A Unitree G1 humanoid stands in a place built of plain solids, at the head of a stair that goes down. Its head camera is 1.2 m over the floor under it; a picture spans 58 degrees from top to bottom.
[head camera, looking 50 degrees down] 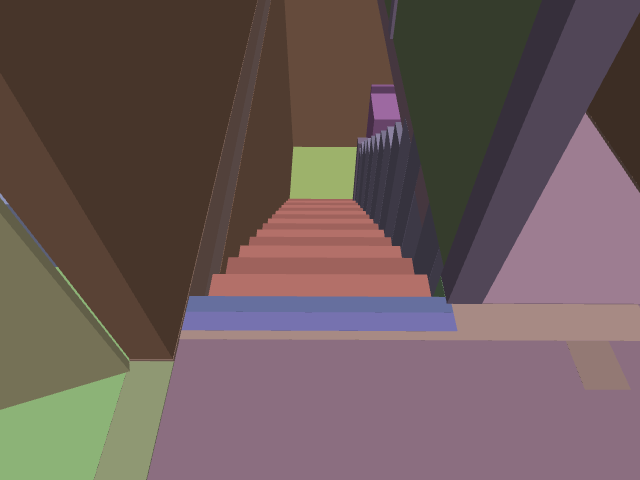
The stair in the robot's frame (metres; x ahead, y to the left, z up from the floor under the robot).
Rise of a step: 0.19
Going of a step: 0.23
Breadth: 0.85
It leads straight ahead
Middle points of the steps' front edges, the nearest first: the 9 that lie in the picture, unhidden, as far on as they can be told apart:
0.77 0.00 0.00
1.00 0.00 -0.19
1.23 0.00 -0.39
1.46 0.00 -0.58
1.69 0.00 -0.78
1.92 0.00 -0.97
2.15 0.00 -1.17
2.38 -0.01 -1.36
2.61 -0.01 -1.56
